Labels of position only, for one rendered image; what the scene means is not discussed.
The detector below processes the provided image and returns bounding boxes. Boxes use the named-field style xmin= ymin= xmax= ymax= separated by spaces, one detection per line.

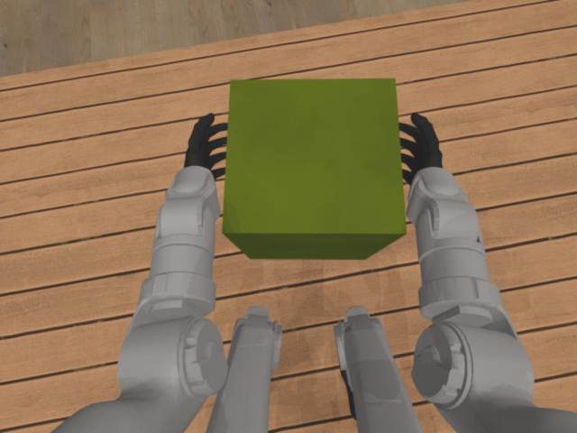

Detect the left robot upper arm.
xmin=51 ymin=316 xmax=228 ymax=433

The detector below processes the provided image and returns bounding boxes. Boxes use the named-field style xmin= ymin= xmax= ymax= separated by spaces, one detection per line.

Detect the right robot thigh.
xmin=334 ymin=314 xmax=424 ymax=433

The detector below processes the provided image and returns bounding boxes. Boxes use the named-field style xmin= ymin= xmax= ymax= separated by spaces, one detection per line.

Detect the robot right forearm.
xmin=406 ymin=167 xmax=535 ymax=387

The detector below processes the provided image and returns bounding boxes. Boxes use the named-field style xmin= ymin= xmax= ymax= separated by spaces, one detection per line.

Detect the robot right foot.
xmin=339 ymin=364 xmax=356 ymax=420

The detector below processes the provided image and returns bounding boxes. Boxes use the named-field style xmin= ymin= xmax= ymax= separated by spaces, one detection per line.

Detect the robot right hand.
xmin=398 ymin=113 xmax=443 ymax=186

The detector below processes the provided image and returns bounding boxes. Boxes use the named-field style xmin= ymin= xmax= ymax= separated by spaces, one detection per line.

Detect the right robot upper arm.
xmin=411 ymin=321 xmax=577 ymax=433

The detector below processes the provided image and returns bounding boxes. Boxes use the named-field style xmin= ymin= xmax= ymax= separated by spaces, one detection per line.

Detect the carton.
xmin=222 ymin=78 xmax=407 ymax=260

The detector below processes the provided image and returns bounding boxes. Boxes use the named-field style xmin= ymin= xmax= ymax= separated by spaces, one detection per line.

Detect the robot left forearm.
xmin=117 ymin=166 xmax=221 ymax=388

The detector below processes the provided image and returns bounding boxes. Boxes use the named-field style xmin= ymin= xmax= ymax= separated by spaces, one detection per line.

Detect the robot left hand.
xmin=184 ymin=113 xmax=228 ymax=180

